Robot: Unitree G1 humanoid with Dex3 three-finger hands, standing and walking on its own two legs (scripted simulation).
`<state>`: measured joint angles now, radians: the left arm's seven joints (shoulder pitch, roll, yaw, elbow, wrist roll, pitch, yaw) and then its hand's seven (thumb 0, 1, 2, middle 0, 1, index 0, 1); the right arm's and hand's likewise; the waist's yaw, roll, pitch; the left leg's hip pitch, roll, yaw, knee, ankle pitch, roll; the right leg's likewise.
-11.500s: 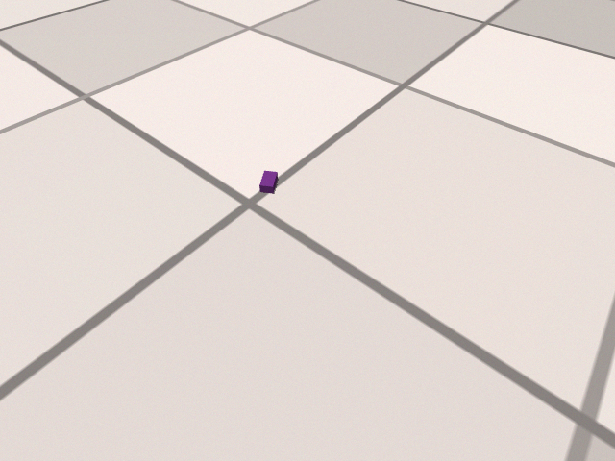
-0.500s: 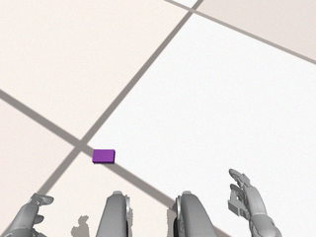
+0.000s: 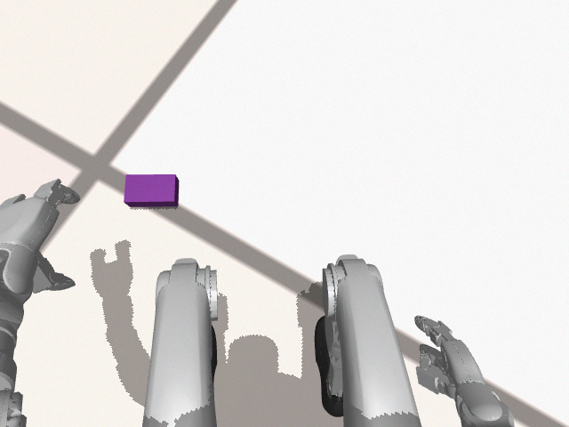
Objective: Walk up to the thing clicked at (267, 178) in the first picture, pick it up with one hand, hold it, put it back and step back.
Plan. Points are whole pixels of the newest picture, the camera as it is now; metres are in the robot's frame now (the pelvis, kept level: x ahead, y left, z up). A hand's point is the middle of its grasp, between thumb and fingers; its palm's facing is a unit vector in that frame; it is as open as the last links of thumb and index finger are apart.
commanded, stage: rise first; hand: left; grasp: from above
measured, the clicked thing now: (152, 190) +0.52 +0.27 -0.40
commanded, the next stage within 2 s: none
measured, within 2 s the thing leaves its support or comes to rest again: neither
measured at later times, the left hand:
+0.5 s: hand (78, 210) +0.42 +0.34 -0.21, palm faces -0.45 -0.05 -0.89, open 13.8 cm
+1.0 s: hand (94, 198) +0.45 +0.34 -0.25, palm faces -0.44 -0.03 -0.90, open 13.9 cm
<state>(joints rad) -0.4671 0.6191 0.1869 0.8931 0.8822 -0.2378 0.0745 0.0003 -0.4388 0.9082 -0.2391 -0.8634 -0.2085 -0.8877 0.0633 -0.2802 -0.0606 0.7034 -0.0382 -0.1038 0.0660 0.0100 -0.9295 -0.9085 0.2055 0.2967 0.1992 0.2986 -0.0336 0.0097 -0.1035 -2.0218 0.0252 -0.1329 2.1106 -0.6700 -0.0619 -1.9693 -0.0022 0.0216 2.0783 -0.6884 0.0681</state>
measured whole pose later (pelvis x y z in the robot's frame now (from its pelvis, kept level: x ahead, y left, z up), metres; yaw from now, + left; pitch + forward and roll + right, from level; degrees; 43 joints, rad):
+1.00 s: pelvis +0.00 +0.02 -0.10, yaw -4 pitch +33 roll -10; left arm -0.90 0.85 0.17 1.43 1.37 -0.37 0.39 0.00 -0.49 0.97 -0.10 -1.02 -0.11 -1.00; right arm 0.10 -0.25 0.03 0.77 -0.17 0.01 0.14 0.00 -0.91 -0.91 0.21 0.30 0.20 0.30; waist -0.20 -0.03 -0.06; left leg -2.33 -0.01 -0.19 2.44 -0.69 -0.03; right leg -2.22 0.02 0.01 2.34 -0.72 0.07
